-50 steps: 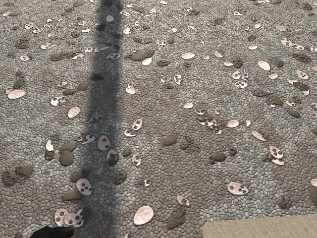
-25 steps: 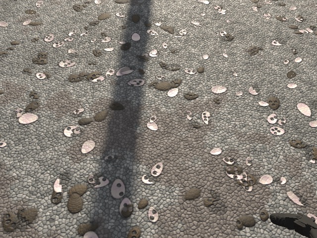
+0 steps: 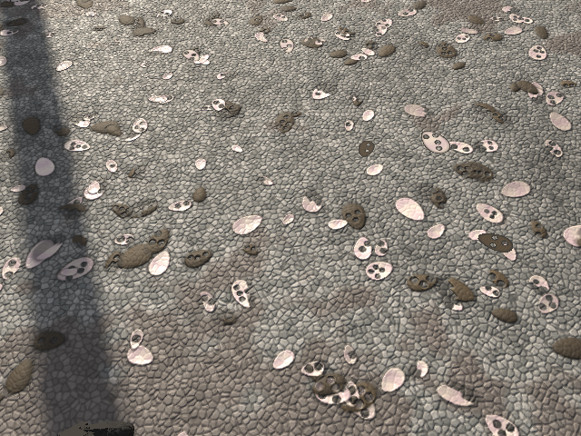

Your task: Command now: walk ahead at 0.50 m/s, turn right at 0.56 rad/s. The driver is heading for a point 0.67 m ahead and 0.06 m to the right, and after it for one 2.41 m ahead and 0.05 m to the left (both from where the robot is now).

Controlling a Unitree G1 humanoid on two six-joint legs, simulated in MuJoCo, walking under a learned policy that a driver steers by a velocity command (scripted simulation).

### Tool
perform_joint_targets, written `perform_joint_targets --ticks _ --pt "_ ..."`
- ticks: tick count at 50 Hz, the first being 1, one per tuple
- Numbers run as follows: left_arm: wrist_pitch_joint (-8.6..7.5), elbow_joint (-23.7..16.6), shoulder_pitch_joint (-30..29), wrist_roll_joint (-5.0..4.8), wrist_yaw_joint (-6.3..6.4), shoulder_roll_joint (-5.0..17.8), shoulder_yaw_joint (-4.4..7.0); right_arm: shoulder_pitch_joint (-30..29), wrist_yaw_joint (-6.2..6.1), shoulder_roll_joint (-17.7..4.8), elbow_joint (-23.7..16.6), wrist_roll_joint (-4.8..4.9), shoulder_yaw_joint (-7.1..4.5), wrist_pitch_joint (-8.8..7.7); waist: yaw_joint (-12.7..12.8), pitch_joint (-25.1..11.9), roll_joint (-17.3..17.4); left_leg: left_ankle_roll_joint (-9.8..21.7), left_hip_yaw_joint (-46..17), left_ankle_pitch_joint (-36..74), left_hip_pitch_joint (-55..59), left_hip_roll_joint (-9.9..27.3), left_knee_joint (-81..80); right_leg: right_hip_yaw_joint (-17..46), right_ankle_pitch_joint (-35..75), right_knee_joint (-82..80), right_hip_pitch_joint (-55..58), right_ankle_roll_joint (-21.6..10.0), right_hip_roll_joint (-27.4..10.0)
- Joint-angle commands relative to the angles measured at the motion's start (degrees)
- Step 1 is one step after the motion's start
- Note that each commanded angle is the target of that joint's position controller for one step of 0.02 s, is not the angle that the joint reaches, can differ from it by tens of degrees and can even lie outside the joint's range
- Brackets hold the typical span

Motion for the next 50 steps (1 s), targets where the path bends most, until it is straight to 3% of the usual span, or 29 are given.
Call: perform_joint_targets --ticks 1,2,3,4,5,6,7,10,13,16,19,21,23,24,25,26,27,28,29,30,31,34,36,40,44,47,48,49,50 --pt "0.49 1.9 21.5 -0.53 2.08 18.7 7.03 0.5 -0.30 -4.7 -6.5 -2.21 -0.22 -0.82 9.6 -14.6 -9.7 2.1 -2.6 21.4 -32.1 3.0 43.4 22.4 -2.0 -3.9 44.5 -11.7 -8.7" --pt "-0.56 -0.4 20.2 -0.33 1.67 19.0 6.27 0.2 0.42 -2.5 -8.1 -1.80 1.20 -3.15 7.7 -23.3 -11.2 1.0 -16.4 -8.9 -45.8 -6.3 55.5 51.2 -13.1 -15.0 53.3 -19.9 -17.8" --pt "-1.42 -0.3 19.6 0.10 1.23 13.9 4.73 -7.4 1.19 -7.4 -9.5 0.75 -0.02 -4.78 10.7 -18.6 -4.6 2.5 -21.8 -5.0 -52.2 -2.9 57.1 46.2 -13.0 -18.5 50.9 -16.1 -16.9" --pt "-2.07 -0.1 17.2 0.17 1.24 12.1 4.16 -9.6 1.34 -7.3 -10.4 1.38 0.12 -5.69 9.3 -12.0 -3.3 3.9 -21.2 0.3 -53.1 -0.5 53.3 38.3 -9.5 -18.4 43.5 -13.8 -14.9" --pt "-2.27 -0.7 13.3 0.01 1.35 10.2 3.55 -9.4 0.87 -7.0 -9.6 0.03 0.04 -5.95 6.5 -7.9 0.5 3.8 -21.2 4.2 -49.7 1.8 48.1 31.8 -3.7 -18.3 34.9 -11.8 -12.2" --pt "-2.31 -1.6 10.3 0.48 1.64 8.4 2.92 -8.4 0.55 -7.5 -9.0 -1.20 -0.43 -5.54 4.3 -5.8 -0.1 3.4 -21.3 6.9 -45.4 3.3 44.1 27.5 1.8 -19.4 28.2 -11.0 -10.5" --pt "-2.33 -2.4 8.9 1.07 1.90 8.1 2.72 -7.5 0.67 -7.6 -8.9 -1.46 -0.61 -4.83 2.8 -5.3 -1.7 2.7 -21.5 8.2 -41.9 3.7 42.4 26.1 5.6 -20.4 23.8 -11.2 -9.5" --pt "-2.65 -2.3 9.7 0.67 2.88 9.5 3.13 -8.3 0.62 -5.4 -9.3 -2.12 -0.25 -3.33 2.2 -4.4 -0.8 0.2 -19.8 12.6 -39.8 2.8 34.3 20.7 12.2 -21.9 18.2 -11.0 -7.1" --pt "-2.40 -1.5 12.4 0.24 3.83 10.6 3.50 -15.0 0.77 -3.4 -11.3 -2.10 0.63 -3.13 4.5 -2.7 -1.8 -1.2 -19.6 23.7 -39.1 0.8 20.8 17.5 9.7 -21.7 16.0 -8.6 -4.5" --pt "-2.09 -0.5 14.7 0.13 4.16 10.3 3.37 -19.8 1.68 -2.7 -12.4 -1.29 1.22 -3.63 6.9 -2.1 -3.7 -1.1 -18.8 32.6 -34.8 -1.4 10.7 17.0 3.5 -21.5 15.2 -6.6 -4.0" --pt "-2.02 1.4 17.7 -0.02 4.13 9.4 3.07 -21.8 2.60 -4.2 -13.1 -0.93 0.99 -4.36 8.0 -1.3 -4.0 0.6 -20.0 32.8 -34.8 -1.4 6.7 19.8 1.6 -18.6 20.1 -6.1 -6.7" --pt "-1.79 2.1 18.1 0.24 4.27 9.6 3.12 -21.2 2.94 -5.4 -13.2 -1.00 0.60 -4.77 7.3 -0.8 -4.8 2.3 -20.1 28.4 -34.7 -1.4 5.2 22.2 3.5 -16.0 23.9 -5.5 -8.8" --pt "-1.38 2.2 17.2 0.38 4.25 9.7 3.16 -16.8 2.83 -6.5 -12.2 -1.12 -0.01 -5.14 4.6 -1.6 -6.0 4.6 -18.3 24.2 -29.5 -2.4 3.2 22.6 11.2 -11.7 25.7 -4.2 -8.8" --pt "-1.29 2.0 16.8 0.57 4.13 8.3 2.64 -10.9 2.53 -8.2 -10.6 -1.52 -0.93 -5.36 1.8 -5.3 -5.1 6.4 -17.7 24.5 -21.1 -2.6 2.2 20.6 18.1 -4.6 25.2 -2.9 -5.8" --pt "-1.25 1.0 16.9 1.27 4.09 6.2 1.60 -2.2 2.27 -10.8 -9.5 -2.29 -1.61 -5.51 -1.9 -13.6 -0.6 10.1 -25.8 24.8 -6.6 5.1 4.1 17.2 12.2 10.2 18.8 -0.9 -2.3" --pt "-2.01 0.6 25.1 -0.14 4.05 2.4 0.51 4.3 2.54 -15.7 -7.0 -2.50 -3.12 -4.81 0.3 -20.8 17.0 19.7 -51.2 11.8 13.0 16.6 -0.7 10.9 -12.3 30.8 -2.2 4.0 6.8" --pt "-2.50 1.3 24.0 -0.53 4.10 6.1 0.81 5.2 3.13 -10.6 -6.4 -0.63 -1.83 -4.65 -1.1 -18.9 15.9 19.9 -61.7 -1.9 13.7 18.3 -6.9 14.4 -25.2 38.0 -11.3 4.2 5.7" --pt "-2.70 0.3 17.7 -0.95 3.95 9.5 1.73 1.7 2.99 -7.4 -7.0 -0.29 -0.84 -4.40 -1.9 -10.4 9.7 17.4 -54.1 -3.9 7.0 16.7 -7.7 14.5 -20.9 40.3 -14.8 3.9 2.9" --pt "-2.83 -0.7 13.4 -0.44 4.00 9.1 1.53 -1.7 2.81 -6.5 -7.8 -1.02 -0.33 -3.93 -0.9 -6.6 5.4 15.8 -47.0 1.2 0.2 14.3 -8.2 11.8 -16.7 38.9 -13.8 3.8 0.3" --pt "-3.06 -1.4 10.7 0.58 3.87 8.4 1.57 -3.8 2.78 -5.2 -7.7 -1.46 0.18 -3.63 0.1 -2.8 3.7 15.4 -41.9 7.3 -5.7 11.9 -9.8 10.5 -13.5 34.9 -13.0 3.9 -1.5" --pt "-3.08 -1.5 11.2 0.73 3.71 7.7 1.72 -4.8 2.58 -4.6 -7.6 -2.00 0.57 -3.79 1.7 -2.6 6.0 15.2 -39.0 12.4 -9.0 10.6 -10.8 10.3 -11.0 32.0 -10.2 4.0 -3.4" --pt "-2.62 -1.0 12.2 0.68 3.49 5.1 1.19 -4.0 2.34 -4.9 -6.5 -1.32 0.62 -4.12 2.8 -3.0 7.0 16.0 -32.7 21.4 -12.0 8.7 -13.3 8.2 -9.1 26.2 -7.5 5.2 -4.5" --pt "-2.61 -2.4 8.4 1.05 3.52 4.0 0.67 -2.9 1.94 -6.8 -5.7 -0.95 0.15 -4.03 2.1 -1.9 5.7 16.6 -30.0 26.0 -12.1 9.1 -14.9 7.2 -5.1 19.6 -9.5 6.2 -5.1" --pt "-3.32 -4.1 0.8 1.04 2.94 2.5 -0.03 0.2 1.42 -7.9 -4.0 -0.22 0.03 -3.16 -0.3 -0.7 5.0 14.8 -24.7 29.1 -12.8 6.5 -15.2 5.6 7.1 5.0 -6.1 7.0 -3.6" --pt "-4.27 -5.7 -5.3 0.42 1.85 3.0 0.02 4.5 1.04 -8.5 -2.1 0.28 -0.09 -1.97 -1.9 0.6 5.1 14.3 -26.1 28.5 -11.1 7.6 -12.6 5.3 10.6 -2.9 -2.4 7.3 -0.9" --pt "-5.06 -5.9 -4.6 0.31 1.38 5.2 0.79 4.6 0.45 -9.6 -1.7 0.42 -0.60 -1.07 0.3 0.1 6.4 12.8 -29.3 29.4 -8.1 9.5 -8.5 6.3 6.2 -6.7 1.9 5.8 -0.2" --pt "-5.27 -5.0 -1.5 0.37 1.53 6.2 1.33 3.8 0.33 -9.9 -1.8 0.41 -0.74 -0.84 2.5 -1.4 6.7 11.9 -29.1 33.2 -8.6 9.1 -5.3 5.5 5.2 -8.4 7.1 4.8 0.4" --pt "-5.38 -3.1 5.0 0.70 2.00 8.4 2.48 3.4 0.32 -9.0 -2.0 0.20 -0.39 -0.79 5.8 -5.5 6.0 10.4 -27.3 38.1 -10.7 6.3 1.9 4.8 4.9 -9.5 17.4 3.3 0.7" --pt "-5.41 -1.6 14.5 1.76 2.62 11.6 3.58 2.2 0.45 -6.1 -3.5 -0.71 0.73 -0.98 10.2 -13.6 3.1 8.3 -25.2 31.2 -19.1 3.0 16.2 10.9 5.4 -6.4 33.2 -0.1 -6.5"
